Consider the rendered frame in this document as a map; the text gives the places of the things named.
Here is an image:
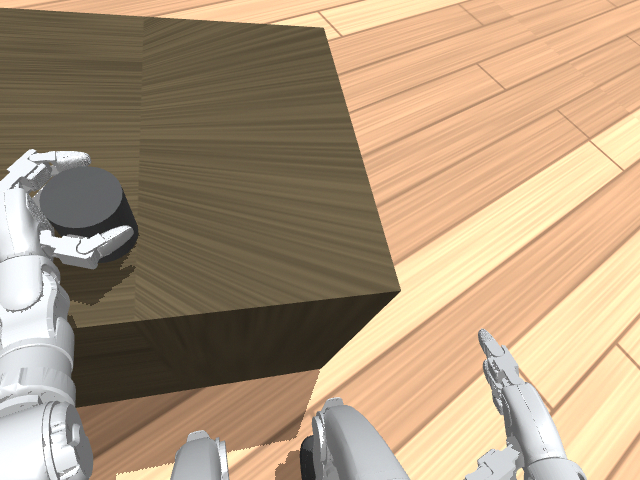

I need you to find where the left robot arm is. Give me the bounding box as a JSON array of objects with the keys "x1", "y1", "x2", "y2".
[{"x1": 0, "y1": 255, "x2": 93, "y2": 480}]

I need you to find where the right robot foot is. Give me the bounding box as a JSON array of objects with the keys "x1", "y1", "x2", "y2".
[{"x1": 300, "y1": 435, "x2": 316, "y2": 480}]

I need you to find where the left robot hand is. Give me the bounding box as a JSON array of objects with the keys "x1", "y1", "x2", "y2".
[{"x1": 0, "y1": 149, "x2": 134, "y2": 269}]

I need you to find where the right robot hand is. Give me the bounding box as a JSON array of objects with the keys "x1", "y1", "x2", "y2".
[{"x1": 463, "y1": 328, "x2": 567, "y2": 480}]

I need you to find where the right robot arm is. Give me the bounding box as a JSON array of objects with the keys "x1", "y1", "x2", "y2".
[{"x1": 524, "y1": 458, "x2": 587, "y2": 480}]

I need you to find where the can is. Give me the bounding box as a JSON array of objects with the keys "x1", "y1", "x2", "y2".
[{"x1": 39, "y1": 166, "x2": 138, "y2": 263}]

